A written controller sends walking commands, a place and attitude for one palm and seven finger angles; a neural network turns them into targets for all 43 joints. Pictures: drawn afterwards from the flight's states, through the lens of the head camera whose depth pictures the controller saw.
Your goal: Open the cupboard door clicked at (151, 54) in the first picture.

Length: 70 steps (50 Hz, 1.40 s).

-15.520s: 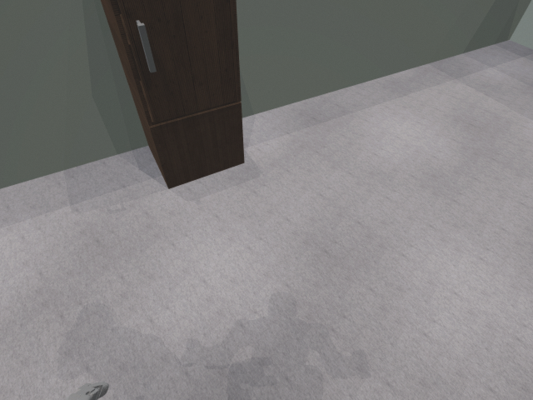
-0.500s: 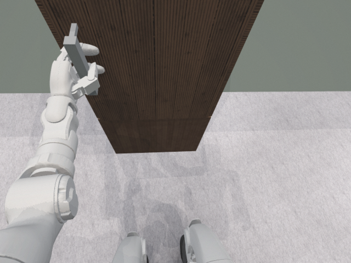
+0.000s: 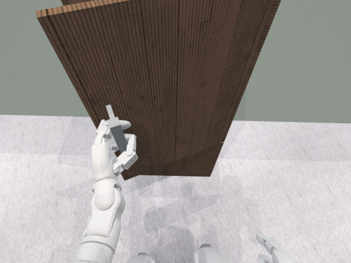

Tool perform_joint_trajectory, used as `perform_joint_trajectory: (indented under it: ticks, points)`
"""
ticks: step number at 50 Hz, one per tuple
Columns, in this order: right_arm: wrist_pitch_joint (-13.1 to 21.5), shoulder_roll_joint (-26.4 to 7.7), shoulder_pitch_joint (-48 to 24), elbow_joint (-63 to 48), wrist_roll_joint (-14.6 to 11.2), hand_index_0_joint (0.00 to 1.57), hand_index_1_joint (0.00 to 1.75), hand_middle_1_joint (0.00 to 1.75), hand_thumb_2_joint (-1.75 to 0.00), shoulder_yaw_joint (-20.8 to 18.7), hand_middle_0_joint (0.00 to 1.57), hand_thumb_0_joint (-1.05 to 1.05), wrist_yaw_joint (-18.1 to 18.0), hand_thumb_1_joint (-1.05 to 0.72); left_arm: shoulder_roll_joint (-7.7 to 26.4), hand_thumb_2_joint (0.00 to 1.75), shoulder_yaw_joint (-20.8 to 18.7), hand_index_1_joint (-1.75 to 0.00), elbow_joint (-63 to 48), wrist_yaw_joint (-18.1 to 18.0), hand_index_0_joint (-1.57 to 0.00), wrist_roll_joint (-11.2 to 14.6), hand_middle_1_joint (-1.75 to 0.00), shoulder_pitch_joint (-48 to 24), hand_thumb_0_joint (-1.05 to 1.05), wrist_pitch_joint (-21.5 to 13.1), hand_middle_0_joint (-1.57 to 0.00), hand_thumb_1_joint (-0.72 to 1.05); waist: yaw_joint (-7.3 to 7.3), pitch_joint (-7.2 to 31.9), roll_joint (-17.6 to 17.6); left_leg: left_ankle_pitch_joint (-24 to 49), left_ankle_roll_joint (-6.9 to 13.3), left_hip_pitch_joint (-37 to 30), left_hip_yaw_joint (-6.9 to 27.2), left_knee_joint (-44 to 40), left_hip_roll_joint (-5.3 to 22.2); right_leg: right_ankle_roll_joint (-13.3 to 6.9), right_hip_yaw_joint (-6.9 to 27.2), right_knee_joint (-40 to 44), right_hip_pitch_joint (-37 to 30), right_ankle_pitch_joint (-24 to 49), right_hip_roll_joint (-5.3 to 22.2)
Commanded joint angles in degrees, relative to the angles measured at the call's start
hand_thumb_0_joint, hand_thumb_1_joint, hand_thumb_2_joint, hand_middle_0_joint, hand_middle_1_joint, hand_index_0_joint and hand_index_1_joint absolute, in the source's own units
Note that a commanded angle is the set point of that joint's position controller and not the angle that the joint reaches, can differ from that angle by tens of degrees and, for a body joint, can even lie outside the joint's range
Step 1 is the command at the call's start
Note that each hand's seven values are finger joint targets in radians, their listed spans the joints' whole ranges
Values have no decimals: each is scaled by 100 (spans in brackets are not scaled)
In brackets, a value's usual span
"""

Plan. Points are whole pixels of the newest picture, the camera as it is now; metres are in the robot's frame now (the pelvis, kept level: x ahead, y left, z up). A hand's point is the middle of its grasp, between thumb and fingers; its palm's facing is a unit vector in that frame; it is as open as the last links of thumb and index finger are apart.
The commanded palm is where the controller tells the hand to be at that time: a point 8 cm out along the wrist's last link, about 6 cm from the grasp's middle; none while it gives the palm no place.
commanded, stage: pull the door open along its arc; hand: left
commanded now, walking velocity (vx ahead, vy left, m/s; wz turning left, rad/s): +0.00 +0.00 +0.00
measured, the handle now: (119, 135) +0.39 +0.14 +0.04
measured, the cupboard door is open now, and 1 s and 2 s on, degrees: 25 40 41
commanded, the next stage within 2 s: open thumb and fingers to let go in 0.36 s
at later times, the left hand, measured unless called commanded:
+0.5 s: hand (161, 185) +0.27 +0.04 +0.04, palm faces +0.34 -0.94 -0.02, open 5.9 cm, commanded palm +0.23 +0.09 +0.04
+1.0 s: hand (153, 186) +0.27 +0.05 +0.04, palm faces +0.36 -0.93 +0.00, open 12.8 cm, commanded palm +0.23 +0.09 +0.04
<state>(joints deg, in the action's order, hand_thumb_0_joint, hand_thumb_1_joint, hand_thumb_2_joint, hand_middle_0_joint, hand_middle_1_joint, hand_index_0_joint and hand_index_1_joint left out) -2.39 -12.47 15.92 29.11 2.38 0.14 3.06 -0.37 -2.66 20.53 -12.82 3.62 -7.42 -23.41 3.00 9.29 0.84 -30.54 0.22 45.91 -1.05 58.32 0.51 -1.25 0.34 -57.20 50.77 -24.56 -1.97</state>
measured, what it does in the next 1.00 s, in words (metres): stands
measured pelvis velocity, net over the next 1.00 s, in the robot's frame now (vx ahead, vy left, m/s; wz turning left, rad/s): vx -0.03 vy -0.03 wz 0.07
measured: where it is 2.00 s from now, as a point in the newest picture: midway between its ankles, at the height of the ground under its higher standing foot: outside the picture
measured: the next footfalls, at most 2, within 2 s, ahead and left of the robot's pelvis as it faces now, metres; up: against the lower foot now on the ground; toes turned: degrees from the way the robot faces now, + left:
none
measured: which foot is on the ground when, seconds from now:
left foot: down 0.00-1.00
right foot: down 0.00-1.00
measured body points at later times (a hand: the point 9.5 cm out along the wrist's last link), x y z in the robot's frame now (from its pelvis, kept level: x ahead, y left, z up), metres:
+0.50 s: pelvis +0.00 -0.04 +0.00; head +0.05 -0.06 +0.44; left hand +0.25 +0.08 +0.05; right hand +0.18 -0.25 -0.11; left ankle -0.03 +0.12 -0.67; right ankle +0.02 -0.11 -0.67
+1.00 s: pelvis -0.03 -0.03 -0.01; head +0.02 -0.04 +0.44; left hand +0.25 +0.10 +0.04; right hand +0.16 -0.23 -0.11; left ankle -0.03 +0.12 -0.67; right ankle +0.02 -0.11 -0.67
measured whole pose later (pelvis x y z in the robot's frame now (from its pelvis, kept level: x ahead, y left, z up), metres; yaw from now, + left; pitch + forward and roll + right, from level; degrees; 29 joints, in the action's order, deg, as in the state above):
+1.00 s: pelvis -0.03 -0.03 -0.01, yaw +4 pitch +13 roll +1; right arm 3.6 -11.1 11.4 32.5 4.4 0.0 0.6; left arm -6.0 12.8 14.8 -31.0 -5.0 2.3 -20.3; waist 0.5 8.7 1.8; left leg -29.3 -1.9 45.1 3.0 60.8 -0.9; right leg -3.5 -3.6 -60.7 48.9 -25.4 -0.3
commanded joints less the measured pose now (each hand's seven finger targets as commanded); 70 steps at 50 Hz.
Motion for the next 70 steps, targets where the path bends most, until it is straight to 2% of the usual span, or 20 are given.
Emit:
perform_joint_trajectory:
  ticks: [1, 4, 6, 14, 18, 21, 23, 25, 27, 32, 35, 43, 45, 52, 57, 60, 63, 64, 69, 70]
  points:
    - [197, -449, -212, -732, 92, 20, 30, 30, -90, -242, 20, 0, -36, -90, 708, 90, -537, -135, -1677, -1416, -40, -461, -135, 412, 0, -351, -40, 90, -605, 1778, -280, 2190, -55, -257, -20, -656, -175, -65, -101, 465, -2439, 2427, 177]
    - [205, -375, -382, -711, 119, 20, 30, 30, -90, -231, 20, 0, -111, -90, 308, 90, -79, -135, -1798, -1801, -40, -634, -135, 659, 0, -230, -40, 90, -491, 1638, -605, 1964, -44, -260, 26, -618, -203, -40, -14, 627, -2493, 2299, 185]
    - [215, -320, -485, -677, 136, 20, 30, 30, -90, -221, 20, 0, -161, -90, 186, 90, 139, -135, -1904, -1883, -40, -752, -135, 753, 0, -188, -40, 90, -455, 1527, -549, 1789, -44, -279, 15, -619, -226, -17, 73, 722, -2514, 2211, 233]
    - [408, -181, -747, -682, 166, 20, 30, 30, -90, -151, 20, 0, -254, -90, -405, 90, 913, -135, -2119, -1777, -40, -896, -135, 1450, 0, -107, -40, 90, -368, 1219, -701, 1460, -32, -277, 87, -592, -259, 35, 281, 989, -2575, 2122, 345]
    - [589, -173, -799, -689, 202, 20, 30, 30, -90, -140, 20, 0, -214, -90, -803, 90, 1480, -135, -2354, -1790, -40, -1014, -135, 1337, 0, -63, -40, 90, -250, 1206, -507, 1376, -43, -292, 118, -494, -263, 57, 291, 962, -2381, 2046, 412]
    - [746, -182, -827, -700, 209, 20, 30, 30, -90, -134, 20, 0, -188, -90, -1149, 90, 1873, -135, -2376, -1820, -40, -1020, -135, 1328, 0, 46, -40, 90, -147, 1236, -693, 1237, -41, -231, 164, -399, -262, 83, 289, 1006, -2238, 1824, 446]
    - [783, -235, -821, -579, 212, 20, 30, 30, -90, -130, 20, 0, -244, -90, -793, 90, 1622, -135, -2265, -1920, -40, -1037, -135, 448, 0, 63, -40, 90, -16, 1115, -756, 1022, -34, -26, 192, -266, -275, 138, 490, 1114, -2087, 1464, 538]
    - [807, -224, -857, -515, 212, 20, 30, 30, -90, -165, 20, 0, -292, -90, -661, 84, 1435, -134, -2166, -1962, -39, -1018, -134, 317, 0, 40, -39, 76, -92, 1282, -812, 911, -36, 73, 189, -224, -296, 155, 678, 1202, -2211, 1193, 596]
    - [814, -215, -822, -503, 193, 20, 30, 30, -90, -169, 20, 0, -297, -90, -680, 78, 1427, -132, -2031, -1922, -38, -1007, -132, 572, 0, 55, -38, 62, -169, 1369, -803, 957, -43, 113, 186, -256, -308, 145, 715, 1195, -2362, 1319, 618]
    - [831, -274, -779, -480, 179, 20, 30, 30, -90, -210, 20, 0, -309, -90, -645, 63, 1409, -128, -2091, -1791, -35, -926, -128, 341, 0, 29, -35, 27, -168, 1537, -874, 963, -22, 119, 184, -281, -298, 167, 698, 1173, -2463, 1408, 638]
    - [837, -299, -799, -469, 170, 20, 30, 30, -90, -204, 20, 0, -323, -90, -514, 54, 1288, -126, -2047, -1729, -34, -859, -126, 166, 0, -23, -34, 6, -164, 1473, -919, 861, -10, 198, 192, -274, -295, 167, 727, 1211, -2415, 1126, 651]
    - [878, -306, -820, -493, 171, 20, 30, 30, -90, -206, 20, 0, -295, -90, -711, 30, 1439, -120, -1854, -1781, -30, -882, -120, -2, 0, -90, -30, -50, -164, 1299, -751, 767, 24, 19, 157, -330, -290, 66, 421, 1152, -1960, 475, 512]
    - [875, -310, -818, -512, 173, 20, 30, 30, -90, -213, 20, 0, -293, -90, -717, 30, 1452, -120, -1850, -1823, -30, -931, -120, -35, 0, -85, -30, -50, -194, 1359, -684, 849, 31, -58, 161, -361, -286, 25, 314, 1057, -1917, 525, 464]
    - [883, -320, -798, -569, 193, 20, 30, 30, -90, -185, 20, 0, -249, -90, -1053, 30, 1773, -85, -1834, -2004, -24, -1077, -85, -204, 0, 18, -24, -50, -161, 1331, -459, 973, 25, -319, 203, -462, -237, -67, -115, 764, -1534, 628, 297]
    - [874, -313, -839, -545, 194, 20, 30, 30, -90, -155, 20, 0, -254, -90, -1133, 30, 1804, -60, -1739, -2129, -20, -1080, -60, -610, 0, 137, -20, -50, -115, 1305, -443, 868, 20, -338, 236, -484, -227, -71, -185, 745, -1380, 420, 270]
    - [852, -313, -857, -570, 191, 20, 30, 30, -90, -148, 20, 0, -248, -90, -1099, 30, 1729, -45, -1706, -2166, -18, -1048, -45, -468, 0, 217, -18, -50, -223, 1405, -419, 964, 3, -322, 234, -524, -233, -97, -212, 698, -1489, 516, 254]
    - [827, -304, -846, -562, 192, 20, 30, 30, -90, -133, 20, 0, -238, -90, -1161, 30, 1738, -30, -1660, -2189, -15, -1018, -30, -508, 0, 280, -15, -50, -217, 1359, -515, 979, -2, -320, 233, -546, -234, -92, -224, 725, -1522, 533, 247]
    - [819, -309, -888, -591, 181, 20, 30, 30, -90, -144, 20, 0, -238, -90, -1098, 30, 1672, -30, -1659, -2200, -15, -1034, -30, -437, 0, 294, -15, -50, -269, 1393, -428, 1008, -13, -336, 245, -560, -228, -111, -230, 711, -1528, 526, 237]
    - [827, -309, -907, -554, 182, 20, 30, 30, -90, -140, 20, 0, -215, -90, -1273, 30, 1805, -30, -1602, -2232, -15, -1063, -30, -614, 0, 309, -15, -50, -193, 1301, -521, 955, -8, -362, 275, -548, -203, -112, -276, 695, -1361, 417, 219]
    - [798, -551, -456, -373, 138, 20, 30, 30, -90, -172, 20, 0, -196, -90, -663, 30, 3019, -30, -1784, -1032, -15, -1792, -30, -538, 0, 100, -15, -50, 347, 1098, -608, 1043, 122, -500, 248, -345, -172, -110, -93, 589, -1147, 920, 276]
